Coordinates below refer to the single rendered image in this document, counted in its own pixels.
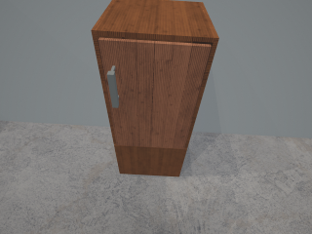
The handle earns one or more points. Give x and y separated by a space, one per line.
112 84

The cupboard door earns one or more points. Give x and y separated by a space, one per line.
158 84

